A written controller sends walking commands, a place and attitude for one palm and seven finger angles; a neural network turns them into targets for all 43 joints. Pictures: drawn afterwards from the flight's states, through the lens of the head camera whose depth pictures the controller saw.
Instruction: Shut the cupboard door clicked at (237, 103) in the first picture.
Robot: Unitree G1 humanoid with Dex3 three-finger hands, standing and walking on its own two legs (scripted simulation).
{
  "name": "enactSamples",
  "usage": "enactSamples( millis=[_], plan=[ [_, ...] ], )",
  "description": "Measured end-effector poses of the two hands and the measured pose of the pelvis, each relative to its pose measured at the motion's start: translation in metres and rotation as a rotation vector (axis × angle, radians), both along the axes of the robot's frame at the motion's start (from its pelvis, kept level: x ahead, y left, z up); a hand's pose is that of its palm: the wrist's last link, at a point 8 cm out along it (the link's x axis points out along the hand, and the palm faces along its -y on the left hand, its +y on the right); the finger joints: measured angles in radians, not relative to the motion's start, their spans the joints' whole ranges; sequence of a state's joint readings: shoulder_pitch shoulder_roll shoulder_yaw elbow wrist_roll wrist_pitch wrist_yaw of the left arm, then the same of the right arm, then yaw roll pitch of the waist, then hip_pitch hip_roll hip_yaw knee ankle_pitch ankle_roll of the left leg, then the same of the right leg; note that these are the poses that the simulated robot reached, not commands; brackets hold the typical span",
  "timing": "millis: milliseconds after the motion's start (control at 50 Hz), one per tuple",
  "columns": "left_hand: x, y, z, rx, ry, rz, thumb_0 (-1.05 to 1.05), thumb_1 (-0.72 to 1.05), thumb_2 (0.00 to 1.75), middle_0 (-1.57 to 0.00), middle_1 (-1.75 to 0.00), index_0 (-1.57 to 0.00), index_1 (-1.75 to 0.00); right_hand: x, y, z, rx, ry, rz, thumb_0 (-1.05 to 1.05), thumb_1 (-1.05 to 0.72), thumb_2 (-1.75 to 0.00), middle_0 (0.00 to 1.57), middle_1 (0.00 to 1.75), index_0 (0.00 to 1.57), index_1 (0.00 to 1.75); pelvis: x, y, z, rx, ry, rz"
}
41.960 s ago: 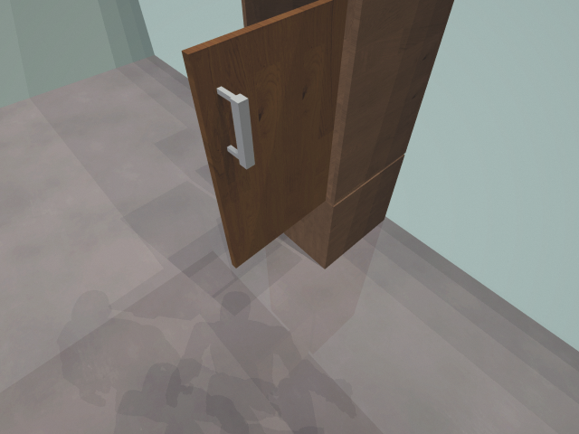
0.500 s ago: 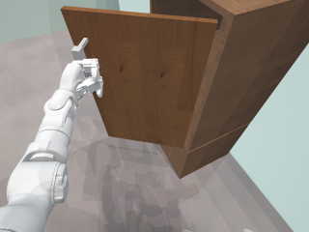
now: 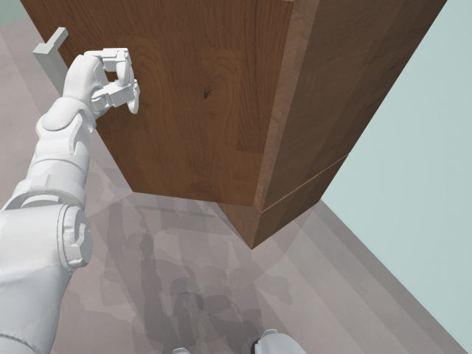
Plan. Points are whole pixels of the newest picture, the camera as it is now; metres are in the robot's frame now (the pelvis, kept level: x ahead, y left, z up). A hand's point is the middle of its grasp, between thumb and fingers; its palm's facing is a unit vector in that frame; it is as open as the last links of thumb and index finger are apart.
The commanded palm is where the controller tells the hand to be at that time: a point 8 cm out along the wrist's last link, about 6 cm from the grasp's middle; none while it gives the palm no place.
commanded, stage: push the door shut along its arc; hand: left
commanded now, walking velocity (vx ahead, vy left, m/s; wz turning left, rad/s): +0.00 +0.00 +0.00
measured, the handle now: (73, 79) +0.55 +0.20 +0.14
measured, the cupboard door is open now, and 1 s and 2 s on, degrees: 47 35 35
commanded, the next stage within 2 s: pull the fist back off the door in 0.48 s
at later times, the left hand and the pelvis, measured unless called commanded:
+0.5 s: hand (140, 81) +0.52 +0.09 +0.14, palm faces -0.38 -0.93 -0.02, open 3.4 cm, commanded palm +0.56 +0.11 +0.14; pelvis +0.00 +0.00 -0.01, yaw +2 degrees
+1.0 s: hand (169, 71) +0.54 +0.05 +0.14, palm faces +0.07 -1.00 +0.00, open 3.2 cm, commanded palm +0.50 +0.10 +0.14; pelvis +0.01 -0.01 +0.00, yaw +0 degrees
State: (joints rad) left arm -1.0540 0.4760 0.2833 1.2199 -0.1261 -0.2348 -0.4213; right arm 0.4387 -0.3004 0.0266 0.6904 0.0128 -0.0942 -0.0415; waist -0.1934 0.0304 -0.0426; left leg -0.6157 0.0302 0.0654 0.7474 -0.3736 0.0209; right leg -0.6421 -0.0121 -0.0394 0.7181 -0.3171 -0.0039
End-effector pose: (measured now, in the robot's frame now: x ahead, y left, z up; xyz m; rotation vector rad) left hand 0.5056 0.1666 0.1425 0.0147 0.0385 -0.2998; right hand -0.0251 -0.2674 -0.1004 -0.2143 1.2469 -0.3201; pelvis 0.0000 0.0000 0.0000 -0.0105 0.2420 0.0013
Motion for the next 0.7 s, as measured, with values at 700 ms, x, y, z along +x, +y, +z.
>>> enactSamples(
  millis=[700],
  plan=[
    [0.029,-0.035,0.002,-0.114,0.052,0.191,0.04,0.93,1.01,-1.30,-1.50,-1.30,-1.50,0.001,0.006,-0.011,0.018,0.075,0.083,0.00,-0.90,-0.90,0.21,0.30,0.20,0.30,-0.004,0.003,-0.011,-0.021,0.080,0.047]
  ],
)
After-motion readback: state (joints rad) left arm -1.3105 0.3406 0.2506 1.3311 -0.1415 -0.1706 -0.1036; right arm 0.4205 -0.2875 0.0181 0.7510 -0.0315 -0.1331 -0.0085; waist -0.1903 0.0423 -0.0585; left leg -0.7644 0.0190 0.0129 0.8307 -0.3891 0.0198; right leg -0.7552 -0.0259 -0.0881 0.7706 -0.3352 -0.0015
